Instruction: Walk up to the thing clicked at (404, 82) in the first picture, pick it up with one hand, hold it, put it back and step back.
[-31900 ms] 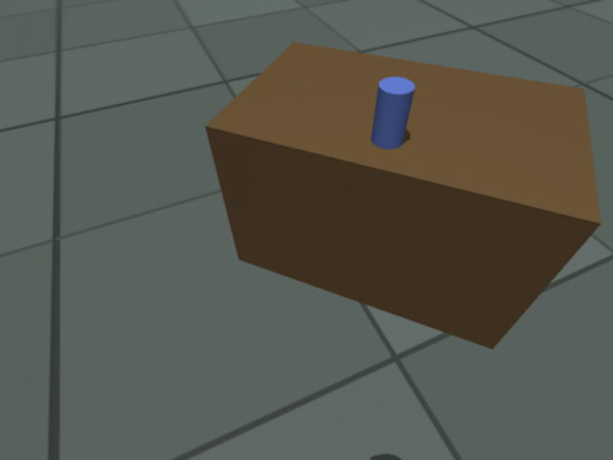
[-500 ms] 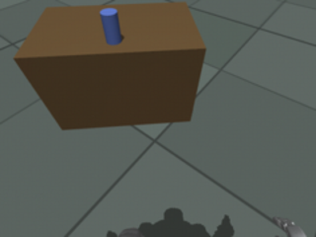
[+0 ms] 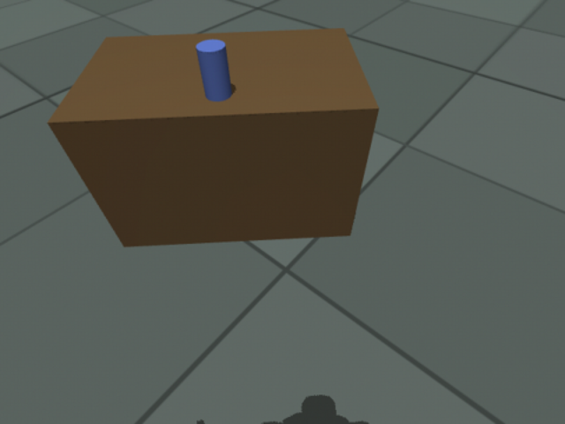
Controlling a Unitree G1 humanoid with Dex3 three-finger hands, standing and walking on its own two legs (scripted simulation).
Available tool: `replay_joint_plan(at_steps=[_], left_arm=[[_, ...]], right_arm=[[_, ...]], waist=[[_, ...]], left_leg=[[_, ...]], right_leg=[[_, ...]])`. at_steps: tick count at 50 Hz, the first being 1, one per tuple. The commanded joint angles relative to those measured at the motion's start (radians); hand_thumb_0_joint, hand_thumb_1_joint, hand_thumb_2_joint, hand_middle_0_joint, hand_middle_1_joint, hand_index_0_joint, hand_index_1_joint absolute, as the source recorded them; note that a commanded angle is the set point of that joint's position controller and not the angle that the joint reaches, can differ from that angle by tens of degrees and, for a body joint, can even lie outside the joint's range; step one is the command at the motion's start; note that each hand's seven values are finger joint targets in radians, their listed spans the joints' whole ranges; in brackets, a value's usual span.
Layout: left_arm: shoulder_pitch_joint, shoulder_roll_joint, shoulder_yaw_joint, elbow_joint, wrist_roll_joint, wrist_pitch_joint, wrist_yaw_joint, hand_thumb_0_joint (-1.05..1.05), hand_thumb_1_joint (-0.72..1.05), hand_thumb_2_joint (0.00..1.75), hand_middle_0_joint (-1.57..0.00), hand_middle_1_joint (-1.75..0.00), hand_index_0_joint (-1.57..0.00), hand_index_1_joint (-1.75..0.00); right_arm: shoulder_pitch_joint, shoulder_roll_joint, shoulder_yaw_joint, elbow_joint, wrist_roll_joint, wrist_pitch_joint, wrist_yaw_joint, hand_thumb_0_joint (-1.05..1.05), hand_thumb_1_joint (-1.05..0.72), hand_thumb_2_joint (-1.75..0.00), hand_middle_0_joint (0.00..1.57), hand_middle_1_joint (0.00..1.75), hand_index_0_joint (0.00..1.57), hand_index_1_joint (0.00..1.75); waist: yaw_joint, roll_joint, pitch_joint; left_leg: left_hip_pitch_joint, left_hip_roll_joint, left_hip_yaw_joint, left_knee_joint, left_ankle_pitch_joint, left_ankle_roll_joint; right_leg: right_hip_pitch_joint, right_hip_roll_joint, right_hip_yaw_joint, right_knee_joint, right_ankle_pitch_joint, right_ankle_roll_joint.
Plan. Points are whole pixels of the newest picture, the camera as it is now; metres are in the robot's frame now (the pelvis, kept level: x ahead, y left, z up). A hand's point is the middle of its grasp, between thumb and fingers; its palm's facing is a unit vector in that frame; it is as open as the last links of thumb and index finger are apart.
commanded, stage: step back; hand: left
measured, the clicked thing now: (214, 71) +1.09 +0.23 -0.04
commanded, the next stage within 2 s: stand in 0.32 s
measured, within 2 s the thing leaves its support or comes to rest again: neither
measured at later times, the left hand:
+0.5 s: hand out of the picture +0.09 +0.26 -0.16, palm faces +0.02 -0.94 -0.35, open 7.4 cm
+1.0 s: hand out of the picture +0.04 +0.25 -0.14, palm faces -0.03 -0.94 -0.33, open 7.4 cm
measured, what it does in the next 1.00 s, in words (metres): stands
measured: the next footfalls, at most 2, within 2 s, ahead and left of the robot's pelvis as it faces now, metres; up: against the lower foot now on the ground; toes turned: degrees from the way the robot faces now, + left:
none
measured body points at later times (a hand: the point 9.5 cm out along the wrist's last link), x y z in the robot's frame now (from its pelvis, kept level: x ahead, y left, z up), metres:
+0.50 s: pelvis +0.01 +0.00 +0.00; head +0.04 +0.01 +0.45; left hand +0.08 +0.31 -0.13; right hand +0.15 -0.29 -0.12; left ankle +0.02 +0.11 -0.73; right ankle -0.04 -0.13 -0.73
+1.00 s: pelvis -0.04 +0.00 +0.02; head -0.04 +0.01 +0.47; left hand +0.04 +0.30 -0.12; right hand +0.03 -0.30 -0.11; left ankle +0.02 +0.11 -0.73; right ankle -0.04 -0.13 -0.73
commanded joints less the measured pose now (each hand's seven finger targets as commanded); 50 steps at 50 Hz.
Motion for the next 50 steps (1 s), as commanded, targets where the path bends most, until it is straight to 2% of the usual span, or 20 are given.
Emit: replay_joint_plan(at_steps=[1,2,3,4,6,8,12,14,15,16,17,19,20,24,27,32,36,39,45,50], left_arm=[[-0.101,0.205,0.041,-0.093,-0.016,-0.029,0.017,0.00,0.90,0.90,-0.20,-0.30,-0.20,-0.30],[-0.090,0.207,0.040,-0.086,-0.018,-0.027,0.016,0.00,0.90,0.90,-0.20,-0.30,-0.20,-0.30],[-0.070,0.200,0.041,-0.077,-0.017,-0.029,0.018,0.00,0.90,0.90,-0.20,-0.30,-0.20,-0.30],[-0.077,0.189,0.038,-0.071,-0.018,-0.030,0.020,0.00,0.90,0.90,-0.20,-0.30,-0.20,-0.30],[-0.066,0.201,0.040,-0.060,-0.019,-0.035,0.025,0.00,0.90,0.90,-0.20,-0.30,-0.20,-0.30],[-0.040,0.218,0.044,-0.049,-0.021,-0.038,0.028,0.00,0.90,0.90,-0.20,-0.30,-0.20,-0.30],[-0.028,0.260,0.053,-0.047,-0.022,-0.029,0.037,0.00,0.90,0.90,-0.20,-0.30,-0.20,-0.30],[-0.067,0.261,0.050,-0.060,-0.017,-0.025,0.038,0.00,0.90,0.90,-0.20,-0.30,-0.20,-0.30],[-0.089,0.261,0.045,-0.066,-0.013,-0.023,0.037,0.00,0.90,0.90,-0.20,-0.30,-0.20,-0.30],[-0.095,0.216,0.021,-0.052,-0.025,-0.025,0.033,0.00,0.90,0.90,-0.20,-0.30,-0.20,-0.30],[-0.086,0.186,0.015,-0.049,-0.035,-0.024,0.032,0.00,0.90,0.90,-0.20,-0.30,-0.20,-0.30],[-0.078,0.179,0.007,-0.046,-0.038,-0.022,0.040,0.00,0.90,0.90,-0.20,-0.30,-0.20,-0.30],[-0.084,0.178,0.005,-0.042,-0.037,-0.023,0.042,0.00,0.90,0.90,-0.20,-0.30,-0.20,-0.30],[-0.094,0.184,0.003,-0.013,-0.037,-0.024,0.033,0.00,0.90,0.90,-0.20,-0.30,-0.20,-0.30],[-0.087,0.181,-0.005,0.004,-0.030,-0.031,0.033,0.00,0.90,0.90,-0.20,-0.30,-0.20,-0.30],[-0.123,0.182,-0.011,0.029,-0.028,-0.028,0.027,0.00,0.90,0.90,-0.20,-0.30,-0.20,-0.30],[-0.122,0.183,-0.012,0.046,-0.026,-0.032,0.023,0.00,0.90,0.90,-0.20,-0.30,-0.20,-0.30],[-0.119,0.180,-0.015,0.058,-0.024,-0.032,0.019,0.00,0.90,0.90,-0.20,-0.30,-0.20,-0.30],[-0.113,0.190,-0.011,0.061,-0.022,-0.037,0.015,0.00,0.90,0.90,-0.20,-0.30,-0.20,-0.30],[-0.093,0.181,-0.015,0.065,-0.022,-0.029,0.011,0.00,0.90,0.90,-0.20,-0.30,-0.20,-0.30]], right_arm=[[-0.029,-0.211,-0.060,-0.062,-0.003,-0.049,-0.020,0.00,-0.90,-0.90,0.20,0.30,0.20,0.30],[-0.031,-0.224,-0.058,-0.063,0.000,-0.049,-0.018,0.00,-0.90,-0.90,0.20,0.30,0.20,0.30],[-0.038,-0.249,-0.063,-0.065,0.003,-0.048,-0.017,0.00,-0.90,-0.90,0.20,0.30,0.20,0.30],[-0.039,-0.242,-0.060,-0.059,0.003,-0.046,-0.019,0.00,-0.90,-0.90,0.20,0.30,0.20,0.30],[-0.064,-0.233,-0.060,-0.066,0.007,-0.042,-0.025,0.00,-0.90,-0.90,0.20,0.30,0.20,0.30],[-0.078,-0.211,-0.057,-0.071,0.011,-0.038,-0.031,0.00,-0.90,-0.90,0.20,0.30,0.20,0.30],[-0.128,-0.178,-0.052,-0.086,0.005,-0.026,-0.035,0.00,-0.90,-0.90,0.20,0.30,0.20,0.30],[-0.130,-0.166,-0.050,-0.083,0.001,-0.024,-0.032,0.00,-0.90,-0.90,0.20,0.30,0.20,0.30],[-0.121,-0.169,-0.052,-0.075,0.000,-0.026,-0.029,0.00,-0.90,-0.90,0.20,0.30,0.20,0.30],[-0.127,-0.170,-0.038,-0.072,0.012,-0.023,-0.024,0.00,-0.90,-0.90,0.20,0.30,0.20,0.30],[-0.105,-0.186,-0.042,-0.061,0.009,-0.028,-0.022,0.00,-0.90,-0.90,0.20,0.30,0.20,0.30],[-0.092,-0.242,-0.053,-0.048,0.007,-0.030,-0.030,0.00,-0.90,-0.90,0.20,0.30,0.20,0.30],[-0.108,-0.249,-0.052,-0.044,0.008,-0.030,-0.034,0.00,-0.90,-0.90,0.20,0.30,0.20,0.30],[-0.186,-0.200,-0.030,-0.048,0.021,-0.017,-0.035,0.00,-0.90,-0.90,0.20,0.30,0.20,0.30],[-0.198,-0.194,-0.026,-0.036,0.022,-0.016,-0.031,0.00,-0.90,-0.90,0.20,0.30,0.20,0.30],[-0.227,-0.184,-0.014,-0.005,0.025,-0.010,-0.022,0.00,-0.90,-0.90,0.20,0.30,0.20,0.30],[-0.223,-0.181,-0.012,0.018,0.020,-0.012,-0.016,0.00,-0.90,-0.90,0.20,0.30,0.20,0.30],[-0.210,-0.183,-0.010,0.036,0.016,-0.013,-0.011,0.00,-0.90,-0.90,0.20,0.30,0.20,0.30],[-0.192,-0.183,-0.011,0.049,0.012,-0.020,-0.007,0.00,-0.90,-0.90,0.20,0.30,0.20,0.30],[-0.163,-0.201,-0.014,0.062,0.010,-0.013,-0.007,0.00,-0.90,-0.90,0.20,0.30,0.20,0.30]], waist=[[0.009,-0.027,-0.051],[0.022,-0.001,-0.048],[0.026,0.024,-0.061],[0.024,0.030,-0.082],[0.030,0.045,-0.119],[0.037,0.031,-0.149],[0.050,-0.032,-0.097],[0.030,-0.071,-0.049],[0.016,-0.073,-0.036],[0.006,-0.018,-0.005],[-0.008,-0.002,-0.064],[-0.008,-0.007,-0.114],[-0.002,0.020,-0.136],[0.006,0.048,-0.132],[0.005,0.027,-0.159],[0.001,0.002,-0.093],[0.002,-0.019,-0.056],[-0.001,-0.014,-0.001],[0.001,-0.001,-0.033],[0.002,0.017,0.043]], left_leg=[[0.109,0.124,-0.167,-0.117,0.355,0.088],[0.095,0.159,-0.219,-0.119,0.322,0.126],[0.117,0.197,-0.256,-0.102,0.348,0.159],[0.119,0.213,-0.258,-0.110,0.415,0.163],[0.105,0.175,-0.188,-0.056,0.539,0.130],[0.044,0.099,-0.080,0.033,0.559,0.082],[-0.122,0.021,0.012,0.129,0.266,0.037],[-0.101,0.019,0.029,0.061,0.113,0.040],[-0.045,0.027,0.020,0.019,0.168,0.047],[0.108,0.071,-0.063,-0.057,0.405,0.046],[0.224,0.125,-0.116,-0.069,0.560,0.075],[0.264,0.207,-0.175,-0.039,0.728,0.127],[0.243,0.213,-0.172,-0.053,0.766,0.128],[0.211,0.136,-0.067,-0.114,0.540,0.049],[0.217,0.126,-0.048,-0.128,0.541,0.042],[0.211,0.128,-0.060,-0.230,0.344,0.031],[0.195,0.124,-0.059,-0.273,0.256,0.020],[0.153,0.115,-0.066,-0.315,0.097,0.012],[0.166,0.125,-0.073,-0.327,0.087,0.016],[0.062,0.125,-0.100,-0.370,-0.084,0.012]], right_leg=[[-0.083,-0.062,0.034,0.009,0.291,-0.046],[-0.088,-0.035,0.022,0.024,0.155,-0.036],[-0.086,-0.031,0.017,0.035,0.109,-0.040],[-0.059,-0.035,0.023,0.031,0.133,-0.040],[0.009,-0.063,0.046,-0.007,0.269,-0.048],[0.109,-0.096,0.068,-0.015,0.439,-0.068],[0.178,-0.211,0.145,-0.003,0.581,-0.157],[0.107,-0.236,0.139,-0.016,0.566,-0.164],[0.050,-0.213,0.111,-0.005,0.525,-0.142],[-0.095,-0.162,0.135,-0.039,0.526,-0.091],[-0.115,-0.100,0.072,-0.001,0.498,-0.044],[-0.069,-0.074,0.047,0.015,0.439,-0.013],[-0.020,-0.074,0.049,-0.005,0.423,-0.006],[0.065,-0.093,0.077,-0.118,0.460,-0.032],[0.127,-0.117,0.075,-0.152,0.576,-0.025],[0.092,-0.113,0.082,-0.250,0.349,-0.019],[0.071,-0.118,0.089,-0.293,0.271,-0.017],[0.023,-0.116,0.099,-0.331,0.120,-0.015],[0.021,-0.119,0.103,-0.329,0.126,-0.020],[-0.014,-0.103,0.102,-0.332,-0.004,-0.018]])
